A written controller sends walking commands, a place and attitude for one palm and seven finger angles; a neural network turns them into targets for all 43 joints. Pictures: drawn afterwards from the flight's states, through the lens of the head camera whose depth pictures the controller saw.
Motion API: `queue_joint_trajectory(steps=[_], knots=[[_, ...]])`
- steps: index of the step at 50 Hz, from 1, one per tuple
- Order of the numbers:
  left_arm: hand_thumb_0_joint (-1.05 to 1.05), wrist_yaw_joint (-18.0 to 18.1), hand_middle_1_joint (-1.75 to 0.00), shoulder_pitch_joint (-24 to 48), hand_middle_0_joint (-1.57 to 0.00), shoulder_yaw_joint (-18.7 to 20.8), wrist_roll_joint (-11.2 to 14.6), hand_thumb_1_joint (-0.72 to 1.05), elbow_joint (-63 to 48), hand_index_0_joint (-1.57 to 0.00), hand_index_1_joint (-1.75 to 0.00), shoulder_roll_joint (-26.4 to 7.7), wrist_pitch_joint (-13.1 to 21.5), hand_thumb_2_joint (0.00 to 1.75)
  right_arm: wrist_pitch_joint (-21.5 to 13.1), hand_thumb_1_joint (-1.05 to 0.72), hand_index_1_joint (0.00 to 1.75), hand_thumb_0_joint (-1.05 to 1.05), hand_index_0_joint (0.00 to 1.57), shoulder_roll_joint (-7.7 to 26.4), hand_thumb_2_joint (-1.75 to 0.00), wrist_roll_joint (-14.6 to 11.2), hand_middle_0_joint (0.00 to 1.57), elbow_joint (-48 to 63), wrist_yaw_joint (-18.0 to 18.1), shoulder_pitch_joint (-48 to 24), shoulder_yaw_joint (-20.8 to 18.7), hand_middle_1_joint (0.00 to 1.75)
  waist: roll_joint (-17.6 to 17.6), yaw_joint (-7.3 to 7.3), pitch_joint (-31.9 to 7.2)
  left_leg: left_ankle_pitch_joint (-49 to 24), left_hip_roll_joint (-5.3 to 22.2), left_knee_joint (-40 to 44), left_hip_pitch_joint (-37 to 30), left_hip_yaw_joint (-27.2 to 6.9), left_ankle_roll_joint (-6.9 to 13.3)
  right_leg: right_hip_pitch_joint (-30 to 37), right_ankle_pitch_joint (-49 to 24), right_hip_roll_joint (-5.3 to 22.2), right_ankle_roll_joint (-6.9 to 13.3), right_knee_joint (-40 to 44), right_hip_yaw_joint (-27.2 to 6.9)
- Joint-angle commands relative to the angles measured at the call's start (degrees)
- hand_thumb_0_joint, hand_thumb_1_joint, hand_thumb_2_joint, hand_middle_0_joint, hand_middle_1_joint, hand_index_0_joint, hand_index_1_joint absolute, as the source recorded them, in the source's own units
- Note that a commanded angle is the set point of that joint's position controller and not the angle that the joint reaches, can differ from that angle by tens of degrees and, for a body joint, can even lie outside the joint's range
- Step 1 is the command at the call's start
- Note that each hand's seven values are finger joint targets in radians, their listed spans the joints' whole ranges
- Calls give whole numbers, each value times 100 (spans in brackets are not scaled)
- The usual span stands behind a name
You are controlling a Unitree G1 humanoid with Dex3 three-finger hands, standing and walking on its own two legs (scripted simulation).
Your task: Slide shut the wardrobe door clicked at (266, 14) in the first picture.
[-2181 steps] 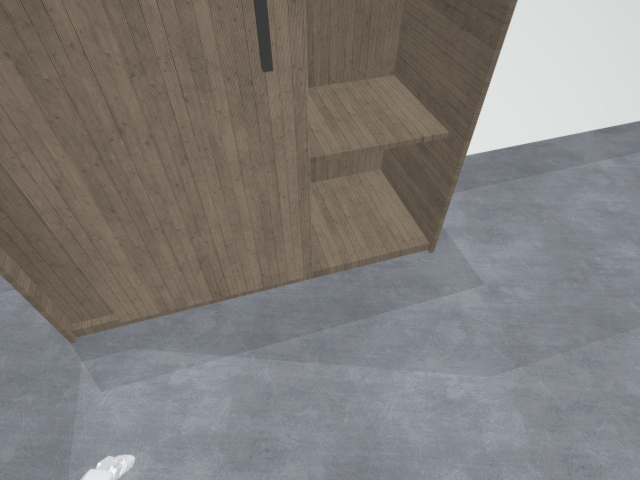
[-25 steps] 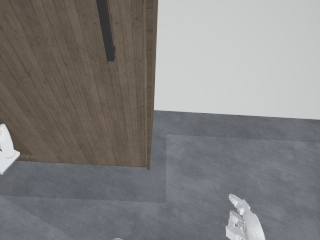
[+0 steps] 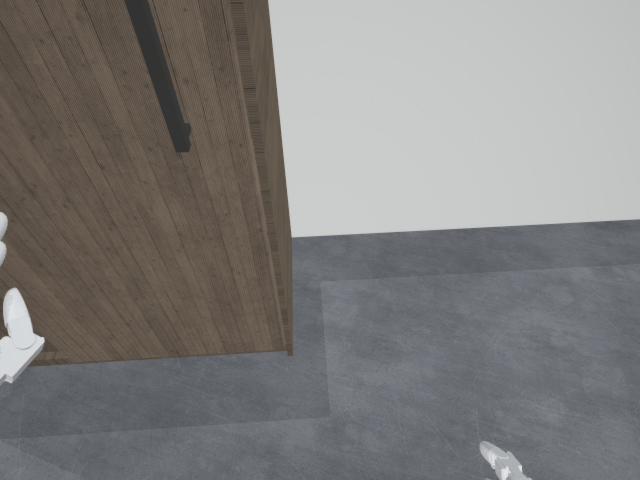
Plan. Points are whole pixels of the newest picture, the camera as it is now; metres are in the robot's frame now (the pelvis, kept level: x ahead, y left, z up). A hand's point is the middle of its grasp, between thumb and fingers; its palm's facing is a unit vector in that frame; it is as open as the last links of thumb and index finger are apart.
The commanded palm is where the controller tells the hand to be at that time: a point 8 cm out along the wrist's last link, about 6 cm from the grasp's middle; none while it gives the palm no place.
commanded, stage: stop stepping back and stand still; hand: left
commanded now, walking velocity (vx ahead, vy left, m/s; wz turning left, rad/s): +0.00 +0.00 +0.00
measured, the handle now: (155, 44) +0.61 +0.26 +0.27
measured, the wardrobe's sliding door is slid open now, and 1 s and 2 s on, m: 0.00 0.00 0.00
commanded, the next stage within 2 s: let the arm hang, fingers relaxed in 0.04 s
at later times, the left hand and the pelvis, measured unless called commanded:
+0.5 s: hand out of the picture +0.02 +0.21 -0.18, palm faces +0.01 -0.98 -0.18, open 7.1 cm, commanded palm none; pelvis -0.02 +0.02 +0.00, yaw +2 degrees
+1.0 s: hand out of the picture +0.06 +0.29 -0.15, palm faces -0.01 -0.94 -0.33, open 7.4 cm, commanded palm none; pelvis -0.01 +0.05 +0.01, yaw +0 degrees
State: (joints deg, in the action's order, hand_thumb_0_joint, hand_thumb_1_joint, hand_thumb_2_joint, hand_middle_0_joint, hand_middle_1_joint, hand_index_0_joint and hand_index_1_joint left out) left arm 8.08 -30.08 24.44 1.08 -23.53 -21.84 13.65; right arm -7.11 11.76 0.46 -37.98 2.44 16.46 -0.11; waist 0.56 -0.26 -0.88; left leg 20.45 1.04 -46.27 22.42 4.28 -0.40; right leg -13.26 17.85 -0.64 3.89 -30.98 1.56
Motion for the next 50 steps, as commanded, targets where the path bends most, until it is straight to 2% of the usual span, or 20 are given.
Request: queue_joint_trajectory(steps=[1, 2, 4, 5, 6, 7, 8, 9, 10, 12, 14, 16, 17, 19, 21, 23, 27, 29, 41, 50], knots=[[0, 159, -30, 374, -20, 640, 85, 90, -697, -20, -30, -1095, 184, 90, -366, -90, 30, 0, 20, 603, -90, 32, 20, 963, 163, -666, -194, 30, 528, 29, -555, -1016, -40, 1620, -592, 146, 51, 524, -2849, 1167, 128, 541, -914], [0, 149, -30, 493, -20, 584, 98, 90, -823, -20, -30, -1093, 163, 90, -389, -90, 30, 0, 20, 646, -90, 26, 20, 986, 184, -708, -227, 30, 321, 43, -564, -1354, 26, 1965, -1025, 54, 95, 287, -2493, 1045, -30, 479, -927], [0, 136, -30, 546, -20, 544, 100, 90, -1131, -20, -30, -1147, 128, 90, -415, -90, 30, 0, 20, 780, -90, -31, 20, 1040, 228, -765, -301, 30, -218, 118, -622, -2049, 593, 2123, -1597, -430, 279, -150, -1539, 705, -329, 403, -793], [0, 119, -30, 547, -20, 519, 85, 90, -1223, -20, -30, -1134, 98, 90, -385, -90, 30, 0, 20, 812, -90, -64, 20, 1083, 222, -816, -313, 30, -250, 148, -576, -2075, 730, 2033, -1621, -487, 337, -289, -1283, 604, -444, 534, -824], [0, 96, -30, 652, -20, 519, 79, 90, -1310, -20, -30, -1189, 73, 90, -347, -90, 30, 0, 20, 837, -90, -114, 20, 1140, 212, -876, -328, 30, 1, 150, -451, -1891, 691, 1924, -1478, -405, 309, -276, -1203, 620, -517, 742, -911], [0, -661, -30, 582, -20, -1799, -406, 90, 3103, -20, -30, -322, -804, 90, -388, -90, 30, 0, 20, 1959, -90, 6, 20, -255, -284, -817, -605, 30, -131, -295, -370, -3736, 821, 945, -1190, -708, 361, -678, -3377, 881, -312, -520, -503], [0, -731, -30, 601, -20, -1643, -293, 90, 3177, -20, -30, -273, -1242, 90, 46, -90, 30, 0, 20, 1641, -90, -63, 20, -70, -293, -591, -573, 30, -335, -198, -652, -3727, 897, 1210, -1074, -785, 447, -482, -2629, 675, -335, -664, -462], [0, -745, -30, 610, -20, -1718, -293, 90, 3203, -20, -30, -123, -1350, 90, 166, -90, 30, 0, 20, 1577, -90, -44, 20, 7, -262, -701, -550, 30, -464, -144, -562, -3559, 997, 1379, -891, -809, 493, -443, -1999, 528, -362, -831, -423], [0, -732, -30, 723, -20, -1804, -232, 90, 3428, -20, -30, -33, -1342, 90, 267, -90, 30, 0, 20, 1474, -90, -26, 20, -36, -266, -767, -432, 30, -385, -40, -701, -3148, 1106, 1428, -606, -958, 597, -404, -1387, 480, -362, -926, -296], [0, -736, -30, 1011, -20, -1892, -220, 90, 4032, -20, -30, -114, -1349, 90, 443, -90, 30, 0, 20, 1449, -90, 34, 20, 23, -268, -1034, -277, 30, 32, 102, -315, -2088, 1075, 1788, 58, -1157, 624, -182, -390, 380, -334, -604, -322], [0, -759, -30, 1314, -20, -1949, -291, 90, 4692, -20, -30, -335, -1307, 90, 539, -90, 30, 0, 20, 1317, -90, 75, 20, -117, -283, -948, -225, 30, 757, 37, -308, -1438, 564, 1575, -184, -860, 338, -241, -759, 684, -190, 153, -670], [0, -760, -30, 1576, -20, -2021, -284, 90, 5324, -20, -30, -458, -1291, 90, 642, -90, 30, 0, 20, 1234, -90, 110, 20, -306, -264, -916, -203, 30, 1118, -55, -302, -1263, 194, 1235, -513, -513, 193, -338, -1366, 1005, -43, 493, -1011], [0, -749, -30, 1760, -20, -2070, -269, 90, 5641, -20, -30, -459, -1289, 90, 693, -90, 30, 0, 20, 1218, -90, 117, 20, -431, -258, -911, -210, 30, 1018, -112, -236, -1037, 137, 1243, -702, -456, 160, -465, -1293, 1081, 24, 651, -1059], [0, -732, -30, 1930, -20, -2157, -241, 90, 6122, -20, -30, -402, -1318, 90, 756, -90, 30, 0, 20, 1150, -90, 123, 20, -626, -256, -877, -158, 30, 309, -164, -159, -1170, 210, 1554, -1056, -532, 178, -619, -767, 939, -27, 760, -907], [0, -729, -30, 1916, -20, -2215, -210, 90, 6546, -20, -30, -267, -1335, 90, 757, -90, 30, 0, 20, 1140, -90, 136, 20, -838, -232, -960, -115, 30, -530, -79, -28, -1237, 432, 2017, -981, -740, 232, -432, -434, 698, -152, 759, -751], [0, -729, -30, 1752, -20, -2240, -196, 90, 7007, -20, -30, -182, -1346, 90, 768, -90, 30, 0, 20, 1086, -90, 131, 20, -1061, -208, -1026, -91, 30, -943, 15, 116, -789, 496, 2361, -764, -870, 250, -212, -122, 604, -148, 900, -701], [0, -731, -30, 1697, -20, -2211, -192, 90, 7612, -20, -30, -124, -1314, 90, 793, -90, 30, 0, 20, 1028, -90, 124, 20, -1463, -155, -791, -133, 30, -929, 5, -57, -358, 489, 2456, -889, -827, 225, 16, 15, 632, -71, 1248, -719], [0, -736, -30, 1744, -20, -2195, -194, 90, 7817, -20, -30, -210, -1287, 90, 787, -90, 30, 0, 20, 1138, -90, 108, 20, -1614, -137, -644, -181, 30, -564, -9, -153, -370, 532, 2491, -1024, -864, 238, 74, 29, 614, -55, 1347, -683], [0, -725, -30, 1991, -20, -2188, -209, 90, 8515, -20, -30, -350, -1270, 90, 709, -90, 30, 0, 20, 1327, -90, 94, 20, -2221, -140, -658, -246, 30, -52, 23, 231, -339, 675, 3043, -1080, -953, 298, 23, -103, 597, -116, 1364, -525], [0, -714, -30, 2290, -20, -2208, -210, 90, 8511, -20, -30, -509, -1195, 90, 643, -90, 30, 0, 20, 1419, -90, 85, 20, -2335, -178, -1001, -219, 30, -67, 14, 35, -1351, 668, 2967, -1494, -838, 286, 205, -819, 692, -180, 1374, -586]])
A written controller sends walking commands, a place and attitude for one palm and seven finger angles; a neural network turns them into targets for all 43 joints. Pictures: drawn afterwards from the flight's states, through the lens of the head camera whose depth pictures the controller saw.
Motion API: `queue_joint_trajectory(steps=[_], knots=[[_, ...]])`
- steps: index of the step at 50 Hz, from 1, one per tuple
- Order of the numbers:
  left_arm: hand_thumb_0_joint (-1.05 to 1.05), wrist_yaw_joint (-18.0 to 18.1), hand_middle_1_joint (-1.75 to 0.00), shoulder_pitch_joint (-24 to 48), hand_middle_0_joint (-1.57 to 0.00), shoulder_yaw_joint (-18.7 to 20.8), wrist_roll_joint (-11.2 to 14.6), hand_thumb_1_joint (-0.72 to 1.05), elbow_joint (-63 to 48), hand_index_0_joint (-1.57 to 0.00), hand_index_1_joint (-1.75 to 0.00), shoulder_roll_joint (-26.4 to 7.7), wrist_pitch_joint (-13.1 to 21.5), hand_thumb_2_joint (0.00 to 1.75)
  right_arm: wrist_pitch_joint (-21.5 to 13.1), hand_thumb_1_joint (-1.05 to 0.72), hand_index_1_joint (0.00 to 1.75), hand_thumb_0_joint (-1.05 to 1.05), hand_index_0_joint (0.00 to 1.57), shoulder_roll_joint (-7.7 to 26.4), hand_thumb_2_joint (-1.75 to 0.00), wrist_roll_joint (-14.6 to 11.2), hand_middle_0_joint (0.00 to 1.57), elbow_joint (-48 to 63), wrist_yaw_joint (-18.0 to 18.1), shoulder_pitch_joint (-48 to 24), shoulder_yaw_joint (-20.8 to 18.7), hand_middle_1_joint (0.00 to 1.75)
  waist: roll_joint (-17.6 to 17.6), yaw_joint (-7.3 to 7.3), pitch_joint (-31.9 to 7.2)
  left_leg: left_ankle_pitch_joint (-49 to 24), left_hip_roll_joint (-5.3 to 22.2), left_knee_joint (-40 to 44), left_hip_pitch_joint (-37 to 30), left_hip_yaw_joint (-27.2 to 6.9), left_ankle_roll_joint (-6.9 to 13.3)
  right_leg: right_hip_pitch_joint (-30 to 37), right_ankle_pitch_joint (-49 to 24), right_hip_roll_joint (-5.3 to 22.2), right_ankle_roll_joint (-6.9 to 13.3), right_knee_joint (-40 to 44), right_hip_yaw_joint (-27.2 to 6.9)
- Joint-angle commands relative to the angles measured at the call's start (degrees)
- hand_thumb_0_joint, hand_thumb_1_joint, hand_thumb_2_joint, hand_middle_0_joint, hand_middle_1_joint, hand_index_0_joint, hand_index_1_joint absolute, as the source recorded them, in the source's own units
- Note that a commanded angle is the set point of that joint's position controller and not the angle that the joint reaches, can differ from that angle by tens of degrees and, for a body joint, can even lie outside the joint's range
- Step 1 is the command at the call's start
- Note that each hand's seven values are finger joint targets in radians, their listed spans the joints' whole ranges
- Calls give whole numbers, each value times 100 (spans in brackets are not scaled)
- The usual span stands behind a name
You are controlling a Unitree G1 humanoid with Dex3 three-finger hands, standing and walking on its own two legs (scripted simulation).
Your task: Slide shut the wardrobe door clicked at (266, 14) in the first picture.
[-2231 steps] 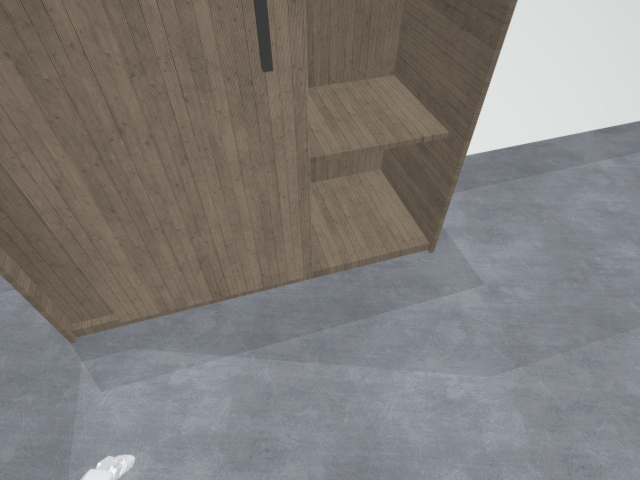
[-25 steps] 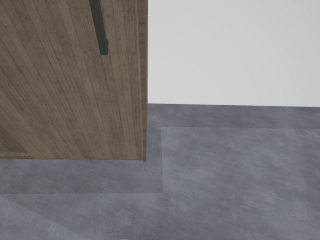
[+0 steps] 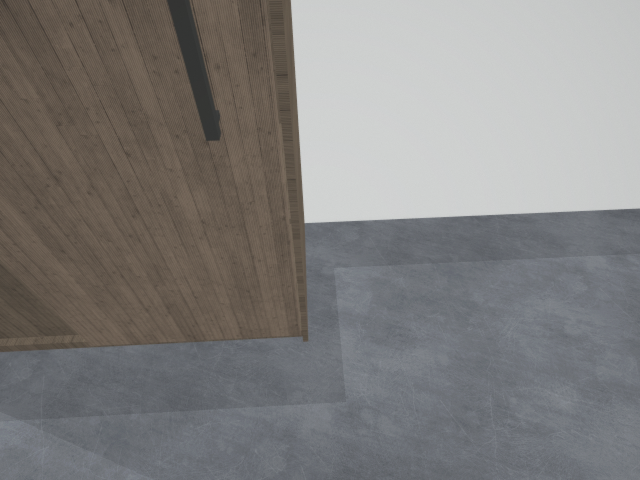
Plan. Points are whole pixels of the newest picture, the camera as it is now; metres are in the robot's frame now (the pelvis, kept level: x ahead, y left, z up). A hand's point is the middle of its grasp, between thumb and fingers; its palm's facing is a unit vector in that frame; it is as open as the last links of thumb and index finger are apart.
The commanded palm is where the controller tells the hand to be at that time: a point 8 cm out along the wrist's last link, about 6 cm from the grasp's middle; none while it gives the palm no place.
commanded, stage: let the arm hang, fingers relaxed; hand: left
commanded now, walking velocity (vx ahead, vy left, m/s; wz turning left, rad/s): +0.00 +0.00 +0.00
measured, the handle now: (190, 29) +0.62 +0.21 +0.26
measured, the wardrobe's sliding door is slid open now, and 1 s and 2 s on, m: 0.00 0.00 0.00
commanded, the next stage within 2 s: look to check the result in 0.24 s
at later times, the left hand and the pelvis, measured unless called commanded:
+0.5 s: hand out of the picture +0.10 +0.22 -0.16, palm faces -0.04 -0.95 -0.31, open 7.4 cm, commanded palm none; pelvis +0.03 -0.01 +0.00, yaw -1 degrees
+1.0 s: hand out of the picture +0.11 +0.21 -0.16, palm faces -0.05 -0.95 -0.32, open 7.4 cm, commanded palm none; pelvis +0.04 -0.02 +0.00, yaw -1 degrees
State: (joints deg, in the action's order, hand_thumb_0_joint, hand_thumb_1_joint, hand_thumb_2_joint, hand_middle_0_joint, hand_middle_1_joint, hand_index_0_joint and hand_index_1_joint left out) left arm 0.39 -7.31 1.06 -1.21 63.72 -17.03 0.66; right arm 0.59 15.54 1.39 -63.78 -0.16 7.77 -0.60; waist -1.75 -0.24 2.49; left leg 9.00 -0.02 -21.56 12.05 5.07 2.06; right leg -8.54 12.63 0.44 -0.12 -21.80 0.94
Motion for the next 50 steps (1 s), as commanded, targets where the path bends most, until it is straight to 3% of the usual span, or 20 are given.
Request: queue_joint_trajectory(steps=[1, 7, 13, 19, 22, 40, 43, 50], knots=[[0, 53, -30, 39, -20, 123, 24, 90, -225, -20, -30, -991, 108, 90, -131, -90, 30, 0, 20, 1058, -90, -6, 20, 242, 83, -179, -162, 30, 137, 10, -291, -285, 766, 485, -491, -892, 30, -265, -371, 590, 215, 471, -550], [0, 62, -30, 179, -20, 122, 29, 90, -282, -20, -30, -1057, 140, 90, -175, -90, 30, 0, 20, 1170, -90, -11, 20, 252, 84, -340, -143, 30, 61, -4, -478, -979, 789, 432, -735, -841, 8, -62, -976, 636, 193, 416, -567], [0, 60, -30, 203, -20, 120, 35, 90, -279, -20, -30, -1079, 136, 90, -178, -90, 30, 0, 20, 1220, -90, -16, 20, 265, 93, -437, -129, 30, -26, -11, -565, -1110, 802, 436, -910, -796, -13, 5, -1057, 647, 192, 454, -580], [0, 68, -30, 142, -20, 124, 32, 90, -263, -20, -30, -1095, 157, 90, -171, -90, 30, 0, 20, 1246, -90, -34, 20, 261, 101, -420, -123, 30, 168, -10, -675, -1306, 810, 377, -1061, -765, -13, 114, -1396, 667, 197, 502, -583], [0, 74, -30, 189, -20, 115, 43, 90, -253, -20, -30, -1093, 147, 90, -158, -90, 30, 0, 20, 1240, -90, -31, 20, 238, 111, -435, -122, 30, 119, -33, -531, -1254, 805, 397, -1033, -735, -32, 73, -1435, 671, 210, 532, -603], [0, 97, -30, 88, -20, 113, 52, 90, -198, -20, -30, -1132, 164, 90, -137, -90, 30, 0, 20, 1233, -90, -39, 20, 176, 124, -359, -125, 30, 216, -34, -544, -1196, 817, 397, -1154, -653, -58, 196, -1756, 690, 220, 635, -652], [0, 92, -30, 116, -20, 116, 52, 90, -201, -20, -30, -1151, 159, 90, -128, -90, 30, 0, 20, 1233, -90, -41, 20, 172, 123, -383, -122, 30, 218, -29, -378, -1041, 806, 447, -1074, -648, -70, 138, -1660, 682, 216, 690, -678], [0, 102, -30, 96, -20, 119, 56, 90, -227, -20, -30, -1159, 171, 90, -132, -90, 30, 0, 20, 1241, -90, -39, 20, 184, 132, -354, -131, 30, 166, -34, -475, -1154, 814, 392, -1145, -595, -83, 215, -1926, 692, 214, 673, -696]])
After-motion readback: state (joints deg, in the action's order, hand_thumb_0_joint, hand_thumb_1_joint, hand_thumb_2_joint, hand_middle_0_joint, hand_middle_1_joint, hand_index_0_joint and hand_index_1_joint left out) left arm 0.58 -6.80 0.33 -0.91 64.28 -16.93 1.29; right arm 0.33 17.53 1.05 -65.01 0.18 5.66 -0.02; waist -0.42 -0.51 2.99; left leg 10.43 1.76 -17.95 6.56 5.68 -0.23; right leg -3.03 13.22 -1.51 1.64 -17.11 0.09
